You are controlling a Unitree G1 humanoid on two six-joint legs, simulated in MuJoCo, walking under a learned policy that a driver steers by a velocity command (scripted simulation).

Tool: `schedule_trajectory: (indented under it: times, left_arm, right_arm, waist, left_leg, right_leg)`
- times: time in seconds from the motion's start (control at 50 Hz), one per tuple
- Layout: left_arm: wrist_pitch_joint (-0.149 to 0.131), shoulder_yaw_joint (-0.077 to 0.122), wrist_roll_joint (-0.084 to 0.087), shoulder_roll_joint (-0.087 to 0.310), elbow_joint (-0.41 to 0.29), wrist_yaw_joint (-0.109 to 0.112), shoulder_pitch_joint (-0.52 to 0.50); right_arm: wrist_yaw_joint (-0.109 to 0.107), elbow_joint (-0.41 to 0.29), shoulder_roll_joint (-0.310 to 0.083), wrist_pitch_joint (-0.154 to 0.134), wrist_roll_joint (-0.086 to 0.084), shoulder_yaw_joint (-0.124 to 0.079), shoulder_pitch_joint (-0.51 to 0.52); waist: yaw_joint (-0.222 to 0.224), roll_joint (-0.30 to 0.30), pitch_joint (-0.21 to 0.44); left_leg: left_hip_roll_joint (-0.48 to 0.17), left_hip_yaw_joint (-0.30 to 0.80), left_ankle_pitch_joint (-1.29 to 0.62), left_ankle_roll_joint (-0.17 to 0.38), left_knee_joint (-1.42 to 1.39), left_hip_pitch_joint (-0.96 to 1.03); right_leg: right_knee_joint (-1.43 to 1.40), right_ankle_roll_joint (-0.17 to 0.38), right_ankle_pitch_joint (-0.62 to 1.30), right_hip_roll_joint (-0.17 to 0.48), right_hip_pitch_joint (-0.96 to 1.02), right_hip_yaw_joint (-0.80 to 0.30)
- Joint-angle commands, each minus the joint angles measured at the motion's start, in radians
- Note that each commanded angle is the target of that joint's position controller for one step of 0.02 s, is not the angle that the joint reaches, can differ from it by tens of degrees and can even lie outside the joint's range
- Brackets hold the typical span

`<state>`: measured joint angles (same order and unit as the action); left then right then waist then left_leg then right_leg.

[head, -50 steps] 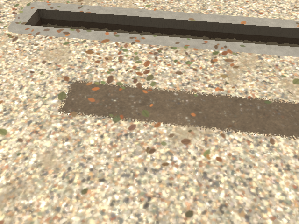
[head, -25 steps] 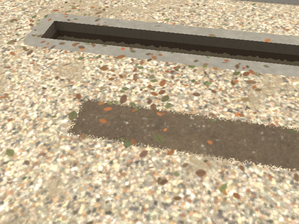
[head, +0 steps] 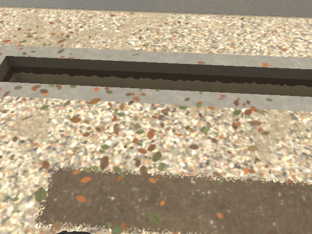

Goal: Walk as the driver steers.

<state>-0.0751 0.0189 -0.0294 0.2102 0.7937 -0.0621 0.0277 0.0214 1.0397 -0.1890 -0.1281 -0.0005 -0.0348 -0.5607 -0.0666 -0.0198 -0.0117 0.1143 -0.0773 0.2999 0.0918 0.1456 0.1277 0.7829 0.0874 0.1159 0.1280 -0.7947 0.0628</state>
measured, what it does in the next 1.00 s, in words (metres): walks ahead: right foot, then left foot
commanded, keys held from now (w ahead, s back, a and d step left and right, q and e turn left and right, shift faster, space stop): w+shift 0.64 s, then w+e+shift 0.36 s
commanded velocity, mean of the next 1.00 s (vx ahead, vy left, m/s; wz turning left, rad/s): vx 1.00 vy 0.00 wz -0.18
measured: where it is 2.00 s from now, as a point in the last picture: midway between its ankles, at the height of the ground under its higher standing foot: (161, 62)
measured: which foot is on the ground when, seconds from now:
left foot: down 0.00-0.16, up 0.18-0.58, down 0.60-1.00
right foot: up 0.00-0.12, down 0.14-0.62, up 0.64-1.00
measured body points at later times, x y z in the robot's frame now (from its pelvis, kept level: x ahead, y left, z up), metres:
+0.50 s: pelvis +0.49 -0.01 +0.00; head +0.52 +0.00 +0.44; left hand +0.37 +0.23 -0.14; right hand +0.73 -0.21 -0.08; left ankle +0.73 +0.13 -0.68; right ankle +0.32 -0.08 -0.73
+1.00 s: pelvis +0.97 +0.02 -0.02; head +1.00 +0.01 +0.43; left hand +1.21 +0.21 -0.11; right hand +0.85 -0.21 -0.15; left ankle +0.78 +0.09 -0.73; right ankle +1.18 -0.09 -0.69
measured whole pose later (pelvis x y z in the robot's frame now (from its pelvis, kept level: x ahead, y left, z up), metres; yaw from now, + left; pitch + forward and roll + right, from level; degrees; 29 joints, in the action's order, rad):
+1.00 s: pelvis +0.97 +0.02 -0.02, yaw -11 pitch +0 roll +1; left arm -0.03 0.02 -0.01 0.25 0.75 -0.08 0.05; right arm -0.02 0.99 -0.21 -0.13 0.00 -0.01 -0.52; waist -0.04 -0.02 -0.06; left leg 0.07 -0.28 0.43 0.03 0.23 0.23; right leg 0.71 0.17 0.12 0.01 -0.72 0.15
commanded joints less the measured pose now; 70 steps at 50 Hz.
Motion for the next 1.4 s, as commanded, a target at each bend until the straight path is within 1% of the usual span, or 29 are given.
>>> schedule_trajectory:
  times: [0.02,0.08,0.12,0.14,0.18,0.2,0.24,0.32,0.46,0.54,0.58,0.6,0.62,0.64,0.66,0.7,0.82,0.98,1.04,1.06,1.08,1.1,1.12,1.14,1.18,1.24,1.28,1.34,1.4]
  left_arm:
    - [-0.010,-0.008,0.012,0.035,-0.080,-0.002,-0.135]
    - [-0.012,0.008,0.009,0.088,-0.075,0.018,-0.077]
    - [-0.012,0.041,0.012,0.159,0.010,0.044,0.233]
    - [-0.008,0.063,-0.002,0.202,0.067,0.061,0.427]
    - [-0.005,0.096,-0.030,0.284,0.088,0.055,0.489]
    - [-0.010,0.089,-0.013,0.213,0.088,0.042,0.391]
    - [-0.028,0.064,-0.014,0.101,0.107,0.036,0.310]
    - [-0.059,0.042,0.017,0.074,0.164,0.048,0.345]
    - [-0.091,0.043,0.045,0.147,0.184,0.040,0.463]
    - [-0.066,0.045,0.017,0.210,0.199,0.059,0.499]
    - [-0.031,0.054,-0.009,0.250,0.198,0.083,0.458]
    - [-0.022,0.054,-0.015,0.239,0.185,0.087,0.426]
    - [-0.030,0.026,-0.002,0.096,0.146,0.074,0.478]
    - [-0.051,0.025,0.062,0.085,0.127,0.060,0.598]
    - [-0.046,0.030,0.048,0.140,0.113,0.076,0.477]
    - [-0.035,0.027,0.030,0.113,0.089,0.076,0.345]
    - [0.062,0.011,0.015,0.052,-0.017,0.034,0.199]
    - [0.031,0.015,0.024,0.116,-0.082,-0.037,0.038]
    - [0.069,0.084,0.016,0.244,0.094,-0.002,0.673]
    - [0.064,0.104,0.045,0.270,0.110,0.025,0.677]
    - [0.056,0.096,0.047,0.327,0.077,0.026,0.516]
    - [0.044,0.110,0.033,0.341,0.019,0.037,0.452]
    - [0.039,0.111,0.028,0.311,-0.045,0.052,0.328]
    - [-0.006,0.095,0.021,0.254,-0.128,0.022,0.179]
    - [-0.039,0.073,0.058,0.209,-0.153,0.004,0.062]
    - [-0.017,0.056,0.077,0.172,-0.137,0.044,0.098]
    - [0.039,0.080,0.013,0.228,-0.134,0.083,0.194]
    - [0.026,0.060,0.062,0.184,-0.087,0.111,0.416]
    - [0.005,0.063,0.073,0.188,-0.052,0.141,0.487]
  right_arm:
    - [-0.013,-0.054,-0.136,-0.026,-0.007,-0.010,0.009]
    - [-0.032,-0.043,-0.202,-0.008,0.018,-0.016,-0.004]
    - [-0.052,-0.040,-0.247,0.023,0.045,-0.030,0.033]
    - [-0.053,-0.054,-0.242,0.030,0.046,-0.032,0.083]
    - [-0.014,-0.118,-0.065,0.001,-0.030,0.002,-0.029]
    - [-0.026,-0.148,-0.140,-0.003,-0.020,-0.009,0.114]
    - [-0.018,-0.179,-0.119,-0.002,0.000,-0.004,0.237]
    - [0.023,-0.224,-0.051,0.050,0.050,0.016,0.284]
    - [0.047,-0.353,-0.073,0.037,0.023,0.043,0.633]
    - [0.022,-0.344,-0.149,0.037,0.029,0.018,0.580]
    - [-0.005,-0.247,-0.212,0.041,0.029,-0.015,0.246]
    - [-0.024,-0.190,-0.266,0.047,0.043,-0.041,0.041]
    - [-0.037,-0.177,-0.354,0.052,0.063,-0.064,-0.031]
    - [-0.016,-0.177,-0.359,0.056,0.052,-0.072,0.006]
    - [-0.006,-0.190,-0.268,0.053,0.040,-0.064,0.130]
    - [-0.006,-0.191,-0.144,0.032,0.053,-0.037,0.217]
    - [-0.010,-0.130,-0.126,-0.025,0.020,-0.022,0.163]
    - [-0.062,-0.118,-0.228,-0.015,-0.006,-0.015,0.087]
    - [-0.096,-0.175,-0.325,0.028,0.007,-0.055,0.311]
    - [-0.075,-0.167,-0.267,0.040,0.002,-0.060,0.364]
    - [-0.064,-0.227,-0.130,0.038,0.034,-0.029,0.272]
    - [-0.056,-0.290,-0.121,0.035,0.006,-0.016,0.187]
    - [-0.057,-0.280,-0.162,0.027,0.023,-0.013,0.185]
    - [-0.058,-0.323,-0.186,0.006,-0.010,-0.031,0.258]
    - [-0.077,-0.312,-0.228,0.036,0.022,-0.053,0.219]
    - [-0.095,-0.385,-0.173,0.061,0.055,-0.053,0.328]
    - [-0.050,-0.319,-0.115,0.055,0.053,-0.021,0.168]
    - [-0.008,-0.394,-0.232,0.057,-0.041,-0.075,0.424]
    - [0.005,-0.483,-0.207,0.048,-0.045,-0.060,0.649]
  waist:
    - [0.026,0.030,-0.168]
    - [0.078,0.115,-0.048]
    - [0.228,0.161,0.122]
    - [0.320,0.145,0.203]
    - [0.183,-0.258,0.410]
    - [0.176,-0.100,0.244]
    - [0.116,0.076,0.050]
    - [0.021,0.011,-0.079]
    - [0.097,0.009,-0.160]
    - [0.054,-0.077,-0.044]
    - [-0.112,-0.120,0.135]
    - [-0.199,-0.096,0.217]
    - [-0.127,0.157,0.320]
    - [-0.038,0.340,0.450]
    - [-0.017,0.134,0.272]
    - [0.020,-0.041,0.063]
    - [0.091,0.069,-0.115]
    - [0.114,0.095,-0.088]
    - [0.438,0.163,0.161]
    - [0.425,-0.055,0.091]
    - [0.200,-0.279,0.050]
    - [0.143,-0.198,0.245]
    - [0.097,0.000,0.180]
    - [0.054,0.065,0.081]
    - [-0.032,0.170,0.035]
    - [-0.015,0.154,0.033]
    - [0.008,0.052,0.277]
    - [0.127,-0.004,0.091]
    - [0.177,-0.142,-0.039]
  left_leg:
    - [-0.249,0.067,-0.662,0.060,-0.173,-0.195]
    - [-0.291,0.040,-1.250,0.032,0.052,0.049]
    - [-0.316,0.033,-1.352,0.031,0.454,0.053]
    - [-0.286,0.019,-1.155,0.036,0.740,-0.104]
    - [-0.017,0.149,0.147,0.022,1.409,-0.766]
    - [-0.109,0.182,0.036,0.055,1.384,-0.877]
    - [-0.180,0.172,-0.058,0.055,1.255,-0.833]
    - [-0.258,0.143,-0.070,-0.004,1.104,-0.814]
    - [-0.195,-0.040,-0.527,0.003,0.502,-0.633]
    - [-0.078,-0.080,-0.363,0.052,0.412,-0.563]
    - [-0.042,-0.040,-0.229,0.085,0.400,-0.252]
    - [-0.121,0.033,-0.125,0.107,0.424,-0.010]
    - [-0.386,0.374,0.083,0.139,0.426,0.226]
    - [-0.526,0.924,0.173,0.255,0.189,0.373]
    - [-0.473,0.765,0.183,0.204,0.154,0.237]
    - [-0.415,0.483,0.017,0.135,0.108,-0.094]
    - [-0.276,0.035,-0.388,-0.032,-0.010,-0.362]
    - [-0.270,-0.198,-1.130,-0.123,0.100,-0.180]
    - [-0.296,-0.155,-1.381,-0.146,0.884,-0.421]
    - [-0.118,-0.144,-0.385,-0.144,1.385,-0.562]
    - [-0.037,-0.070,0.281,-0.159,1.658,-0.816]
    - [-0.047,0.115,0.253,-0.191,1.678,-0.939]
    - [-0.095,0.182,0.168,-0.171,1.482,-0.880]
    - [-0.057,0.258,0.199,-0.149,1.475,-0.784]
    - [-0.126,0.228,0.173,-0.152,1.329,-0.682]
    - [-0.158,0.167,0.062,-0.148,0.892,-0.625]
    - [-0.134,0.138,-0.329,-0.128,1.029,-0.539]
    - [-0.159,0.245,-0.091,-0.109,1.022,-1.076]
    - [-0.188,0.256,-0.205,-0.140,0.787,-1.282]
  right_leg:
    - [-0.182,0.026,0.096,-0.073,0.212,0.080]
    - [-0.234,0.062,-0.076,-0.184,0.310,0.112]
    - [-0.252,0.097,-0.213,-0.219,0.603,0.072]
    - [-0.264,0.123,-0.275,-0.154,0.843,0.016]
    - [-0.444,0.293,-0.729,0.277,1.282,-0.879]
    - [-0.510,0.242,-0.720,0.209,1.167,-0.775]
    - [-0.565,0.189,-0.512,0.146,0.856,-0.518]
    - [-0.677,0.141,-0.430,0.052,0.595,-0.312]
    - [-0.830,0.086,0.147,-0.019,0.581,-0.080]
    - [-0.599,0.053,0.776,0.033,0.925,-0.029]
    - [-0.180,0.039,0.866,0.054,0.918,-0.017]
    - [0.132,0.037,0.630,0.014,0.739,-0.011]
    - [0.528,0.032,-0.208,-0.114,0.436,-0.023]
    - [0.764,0.022,-0.602,-0.242,0.161,-0.173]
    - [0.753,0.046,-0.478,-0.133,0.070,-0.179]
    - [0.648,0.044,-0.377,-0.062,0.115,-0.162]
    - [0.403,0.023,-0.205,-0.010,0.120,-0.088]
    - [-0.131,0.089,0.063,-0.186,0.362,0.144]
    - [-0.016,0.157,-0.187,-0.226,1.017,-0.009]
    - [-0.169,0.219,-0.095,-0.138,1.032,-0.135]
    - [-0.069,0.247,0.636,-0.038,1.041,-0.350]
    - [-0.243,0.474,0.616,0.132,1.132,-0.682]
    - [-0.365,0.467,0.465,0.150,0.947,-0.760]
    - [-0.458,0.421,0.241,0.060,0.692,-0.740]
    - [-0.456,0.366,0.300,0.051,0.460,-0.609]
    - [-0.364,0.245,0.527,-0.079,0.379,-0.397]
    - [-0.183,0.189,0.764,-0.079,0.535,-0.326]
    - [-0.222,0.199,0.197,-0.004,0.847,-0.465]
    - [-0.222,0.230,-0.127,0.028,0.873,-0.548]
